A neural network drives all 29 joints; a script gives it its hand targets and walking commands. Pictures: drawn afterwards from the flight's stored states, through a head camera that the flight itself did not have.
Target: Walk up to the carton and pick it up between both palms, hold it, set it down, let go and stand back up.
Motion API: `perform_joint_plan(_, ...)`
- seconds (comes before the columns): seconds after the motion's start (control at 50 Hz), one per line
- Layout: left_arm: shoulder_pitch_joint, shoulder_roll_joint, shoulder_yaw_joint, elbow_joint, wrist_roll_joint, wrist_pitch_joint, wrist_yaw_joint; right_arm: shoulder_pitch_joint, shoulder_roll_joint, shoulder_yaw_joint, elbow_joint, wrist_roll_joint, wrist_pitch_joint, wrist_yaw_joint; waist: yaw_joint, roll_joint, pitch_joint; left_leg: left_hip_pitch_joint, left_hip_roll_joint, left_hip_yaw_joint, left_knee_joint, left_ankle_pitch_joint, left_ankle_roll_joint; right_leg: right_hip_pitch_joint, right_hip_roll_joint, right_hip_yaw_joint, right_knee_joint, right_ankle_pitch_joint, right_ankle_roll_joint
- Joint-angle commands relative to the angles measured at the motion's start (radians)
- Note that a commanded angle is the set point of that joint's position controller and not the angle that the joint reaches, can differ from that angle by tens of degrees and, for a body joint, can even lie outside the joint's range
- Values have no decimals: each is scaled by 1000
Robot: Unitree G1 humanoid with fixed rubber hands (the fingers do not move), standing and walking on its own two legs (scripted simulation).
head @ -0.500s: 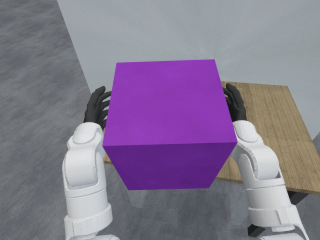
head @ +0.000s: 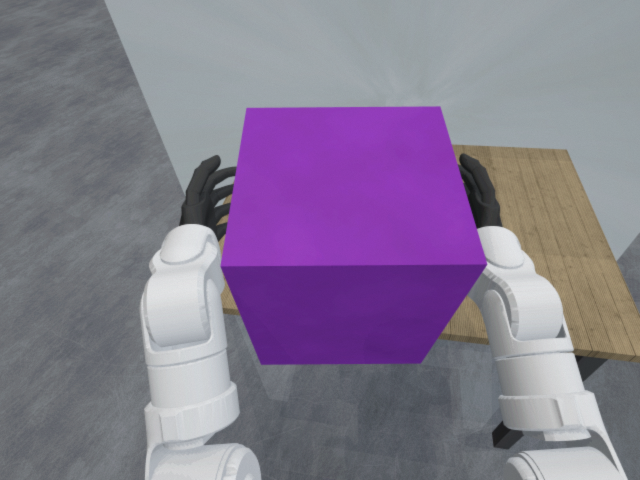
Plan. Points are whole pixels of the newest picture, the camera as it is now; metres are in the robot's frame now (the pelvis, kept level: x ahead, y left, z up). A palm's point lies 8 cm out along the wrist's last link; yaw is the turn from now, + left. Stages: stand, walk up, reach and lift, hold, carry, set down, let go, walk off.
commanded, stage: hold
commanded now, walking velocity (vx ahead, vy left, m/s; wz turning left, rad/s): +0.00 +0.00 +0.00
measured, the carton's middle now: (342, 248) +0.37 -0.01 +0.12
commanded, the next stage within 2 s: none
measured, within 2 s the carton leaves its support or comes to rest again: neither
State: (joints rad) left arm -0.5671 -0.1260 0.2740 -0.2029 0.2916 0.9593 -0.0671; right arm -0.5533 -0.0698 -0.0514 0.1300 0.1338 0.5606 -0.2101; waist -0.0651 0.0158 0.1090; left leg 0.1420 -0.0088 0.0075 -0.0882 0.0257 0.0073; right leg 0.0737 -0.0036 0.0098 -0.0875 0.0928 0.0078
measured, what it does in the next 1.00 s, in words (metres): stands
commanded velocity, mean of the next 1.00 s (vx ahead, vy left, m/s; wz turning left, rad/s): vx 0.00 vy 0.00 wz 0.00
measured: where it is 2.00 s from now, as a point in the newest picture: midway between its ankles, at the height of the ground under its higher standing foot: outside the picture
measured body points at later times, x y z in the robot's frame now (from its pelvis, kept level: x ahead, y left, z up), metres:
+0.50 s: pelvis +0.02 +0.00 +0.00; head +0.02 +0.00 +0.45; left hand +0.37 +0.17 +0.18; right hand +0.39 -0.14 +0.16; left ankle +0.00 +0.11 -0.76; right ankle +0.04 -0.12 -0.76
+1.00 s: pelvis +0.00 +0.00 +0.00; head +0.02 -0.01 +0.45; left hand +0.37 +0.14 +0.18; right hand +0.38 -0.17 +0.15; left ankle +0.00 +0.11 -0.76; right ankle +0.04 -0.12 -0.76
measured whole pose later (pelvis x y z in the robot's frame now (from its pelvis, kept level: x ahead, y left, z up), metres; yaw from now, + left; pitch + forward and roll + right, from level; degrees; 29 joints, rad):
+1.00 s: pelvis +0.00 +0.00 +0.00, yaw +0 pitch -4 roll +0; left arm -0.57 -0.14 0.28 -0.20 0.30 0.96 -0.06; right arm -0.55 -0.07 -0.06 0.13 0.12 0.57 -0.19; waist -0.08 0.02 0.11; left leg 0.14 -0.01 0.01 -0.09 0.02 0.01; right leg 0.08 -0.01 0.02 -0.09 0.09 0.01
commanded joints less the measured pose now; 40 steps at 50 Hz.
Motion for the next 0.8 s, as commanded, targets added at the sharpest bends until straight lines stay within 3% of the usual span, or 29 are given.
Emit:
perform_joint_plan(0.0,-540,-282,-322,-19,-142,-92,-116,-636,374,307,-192,57,-70,88,25,-50,-463,-114,1,32,-20,6,25,289,9,4,78,-25,70)
perform_joint_plan(0.2,-473,-277,-322,-43,-157,-119,-148,-585,424,392,-233,108,-58,35,25,-77,-503,-143,-14,13,-22,175,27,466,-1,32,118,292,86)
perform_joint_plan(0.28,-428,-266,-337,-77,-166,-98,-156,-543,408,406,-265,129,-46,16,22,-77,-464,-144,-14,9,-13,220,18,474,0,35,128,349,86)
perform_joint_plan(0.38,-397,-272,-384,-158,-185,-70,-157,-497,389,408,-318,159,-36,2,1,-37,-452,-97,-13,5,14,291,-6,438,7,30,123,363,74)
perform_joint_plan(0.48,-365,-285,-453,-253,-202,-37,-147,-449,348,401,-373,179,-28,3,-33,29,-474,7,-4,-3,56,407,-48,356,21,13,96,334,56)
perform_joint_plan(0.54,-342,-277,-461,-266,-195,-11,-141,-420,301,366,-368,170,-22,12,-46,58,-448,54,5,-7,73,427,-70,288,31,3,66,255,41)
perform_joint_plan(0.64,-352,-271,-424,-219,-172,21,-131,-441,241,295,-319,132,-20,45,-47,57,-348,68,26,-10,64,318,-79,188,42,-17,30,66,31)
perform_joint_plan(0.78,-422,-289,-354,-126,-147,9,-108,-553,252,259,-266,87,-40,96,-8,-16,-328,-5,34,-1,19,105,-40,175,42,-23,41,-67,40)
